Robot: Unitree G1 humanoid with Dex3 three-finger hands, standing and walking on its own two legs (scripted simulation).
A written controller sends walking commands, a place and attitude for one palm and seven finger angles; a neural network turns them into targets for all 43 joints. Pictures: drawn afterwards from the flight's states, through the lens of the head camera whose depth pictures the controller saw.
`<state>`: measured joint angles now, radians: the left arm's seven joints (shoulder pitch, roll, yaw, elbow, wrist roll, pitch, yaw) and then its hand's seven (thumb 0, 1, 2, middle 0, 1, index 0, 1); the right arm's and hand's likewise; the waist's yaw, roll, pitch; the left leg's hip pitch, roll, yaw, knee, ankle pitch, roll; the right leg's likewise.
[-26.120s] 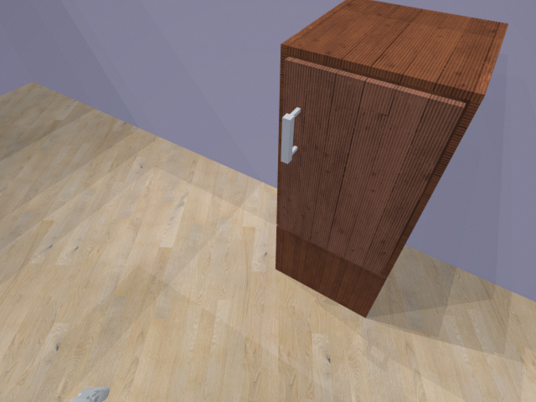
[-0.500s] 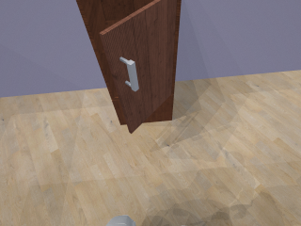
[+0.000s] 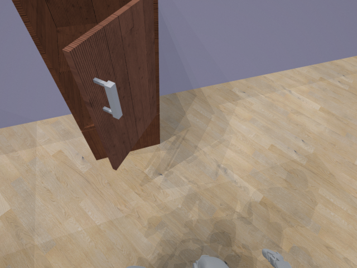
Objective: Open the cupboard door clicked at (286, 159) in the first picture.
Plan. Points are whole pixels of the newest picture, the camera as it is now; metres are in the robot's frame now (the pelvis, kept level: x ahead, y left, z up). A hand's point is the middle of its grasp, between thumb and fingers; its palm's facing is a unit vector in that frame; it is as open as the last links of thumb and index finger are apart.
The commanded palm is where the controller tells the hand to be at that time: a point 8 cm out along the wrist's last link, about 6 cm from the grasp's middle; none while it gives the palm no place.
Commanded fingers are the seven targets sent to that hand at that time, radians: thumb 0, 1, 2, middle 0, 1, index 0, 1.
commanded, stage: walk to a spot facing it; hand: left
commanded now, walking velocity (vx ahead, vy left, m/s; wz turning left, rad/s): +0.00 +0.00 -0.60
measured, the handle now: (108, 98) +0.52 +0.26 +0.00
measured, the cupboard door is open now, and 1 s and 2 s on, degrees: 45 45 45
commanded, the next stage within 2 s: none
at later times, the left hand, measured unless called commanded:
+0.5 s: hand (129, 253) +0.16 +0.14 -0.16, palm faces -0.31 -0.92 -0.23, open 7.4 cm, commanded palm none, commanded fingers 0.00 0.90 0.90 -0.20 -0.30 -0.20 -0.30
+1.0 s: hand (172, 225) +0.24 +0.03 -0.16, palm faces -0.59 -0.77 -0.24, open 7.4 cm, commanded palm none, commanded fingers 0.00 0.90 0.90 -0.20 -0.30 -0.20 -0.30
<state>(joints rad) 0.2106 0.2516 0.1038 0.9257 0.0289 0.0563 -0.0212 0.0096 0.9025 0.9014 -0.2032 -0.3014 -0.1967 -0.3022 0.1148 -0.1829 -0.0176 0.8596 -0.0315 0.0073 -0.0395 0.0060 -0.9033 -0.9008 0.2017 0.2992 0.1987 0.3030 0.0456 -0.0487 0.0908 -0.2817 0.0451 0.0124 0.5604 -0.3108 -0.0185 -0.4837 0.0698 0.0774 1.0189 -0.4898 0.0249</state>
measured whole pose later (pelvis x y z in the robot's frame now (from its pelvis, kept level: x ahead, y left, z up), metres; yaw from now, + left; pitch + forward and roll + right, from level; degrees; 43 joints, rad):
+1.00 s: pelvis +0.04 -0.06 -0.01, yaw -38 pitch +1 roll +0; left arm 0.17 0.20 0.07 0.91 0.02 0.00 -0.04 0.01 0.90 0.90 -0.20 -0.30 -0.19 -0.30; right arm 0.32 -0.25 -0.06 0.98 -0.03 0.04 0.00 0.01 -0.90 -0.90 0.20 0.30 0.20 0.30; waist -0.02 0.06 0.07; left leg -0.35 0.16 0.12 0.93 -0.51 -0.05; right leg -0.30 -0.01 -0.09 0.63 -0.33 -0.04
